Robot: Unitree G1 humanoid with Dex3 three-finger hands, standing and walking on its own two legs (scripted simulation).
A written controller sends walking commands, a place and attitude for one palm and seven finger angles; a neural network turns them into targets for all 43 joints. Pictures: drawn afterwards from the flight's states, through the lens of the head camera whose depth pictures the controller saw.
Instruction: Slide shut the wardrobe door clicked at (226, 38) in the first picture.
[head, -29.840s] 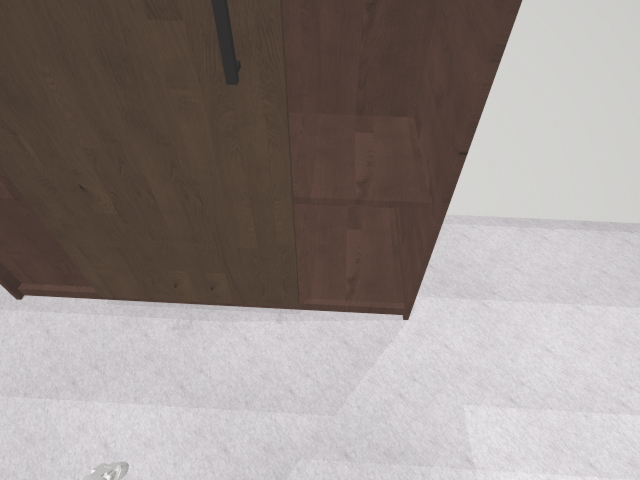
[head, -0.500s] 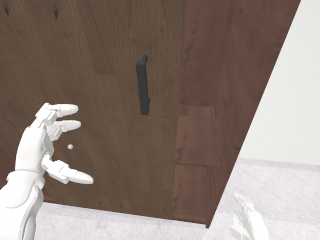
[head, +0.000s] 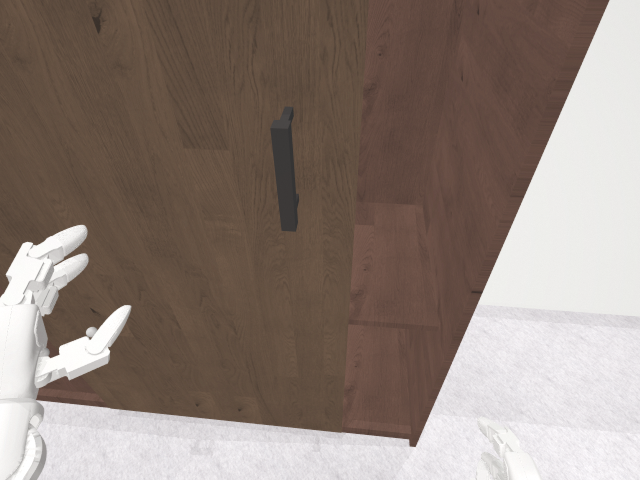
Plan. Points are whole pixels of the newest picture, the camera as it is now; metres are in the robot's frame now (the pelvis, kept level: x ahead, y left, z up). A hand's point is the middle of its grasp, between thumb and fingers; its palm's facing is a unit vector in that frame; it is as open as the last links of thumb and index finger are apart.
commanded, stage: draw the hand back to the body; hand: left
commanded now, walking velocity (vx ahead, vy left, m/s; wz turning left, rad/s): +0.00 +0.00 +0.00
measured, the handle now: (288, 171) +0.42 +0.09 +0.21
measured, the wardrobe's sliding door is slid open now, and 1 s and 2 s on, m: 0.20 0.20 0.20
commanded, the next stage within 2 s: step back with the hand held close in 0.48 s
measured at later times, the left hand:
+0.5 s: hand (71, 336) +0.19 +0.27 +0.16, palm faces +0.45 -0.81 -0.38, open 7.5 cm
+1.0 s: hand (70, 356) +0.18 +0.26 +0.15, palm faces +0.33 -0.79 -0.52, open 7.4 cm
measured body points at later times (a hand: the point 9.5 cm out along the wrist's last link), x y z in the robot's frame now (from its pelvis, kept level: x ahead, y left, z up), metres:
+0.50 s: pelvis +0.00 +0.00 +0.00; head -0.02 -0.01 +0.45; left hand +0.16 +0.31 +0.18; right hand +0.19 -0.21 -0.08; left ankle -0.03 +0.10 -0.74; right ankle +0.02 -0.12 -0.74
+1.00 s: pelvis -0.03 +0.01 +0.00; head -0.02 +0.00 +0.45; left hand +0.15 +0.30 +0.18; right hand +0.14 -0.24 -0.08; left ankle -0.03 +0.10 -0.74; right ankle +0.02 -0.12 -0.74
